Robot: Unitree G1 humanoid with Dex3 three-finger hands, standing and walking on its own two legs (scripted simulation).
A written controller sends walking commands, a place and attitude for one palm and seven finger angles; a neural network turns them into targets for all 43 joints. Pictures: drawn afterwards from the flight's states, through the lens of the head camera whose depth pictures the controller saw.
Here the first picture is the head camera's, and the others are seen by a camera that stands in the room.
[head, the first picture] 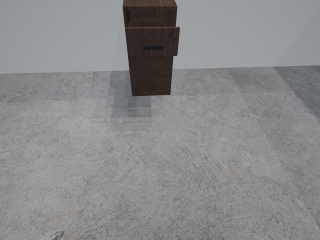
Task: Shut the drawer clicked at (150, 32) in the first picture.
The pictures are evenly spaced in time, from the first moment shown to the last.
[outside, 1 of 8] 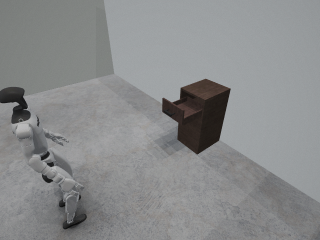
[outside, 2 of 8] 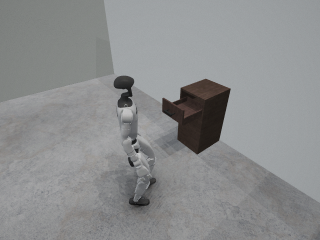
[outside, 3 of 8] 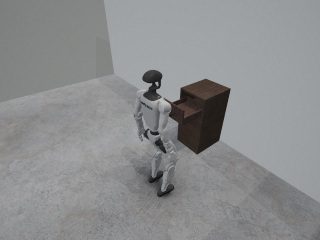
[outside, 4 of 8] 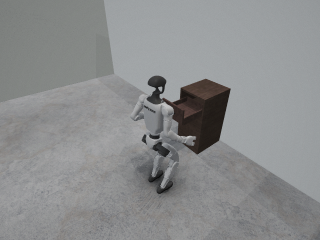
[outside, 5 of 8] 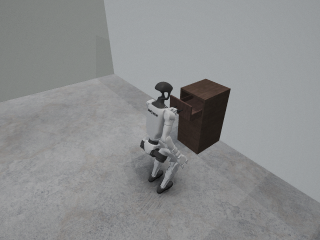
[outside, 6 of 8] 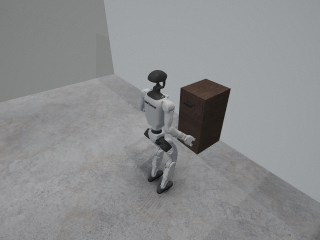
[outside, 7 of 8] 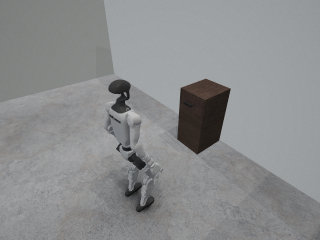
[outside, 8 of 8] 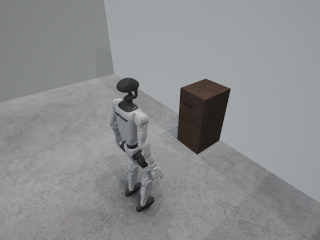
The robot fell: no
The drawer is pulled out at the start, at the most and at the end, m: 0.30 0.30 0.00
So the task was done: yes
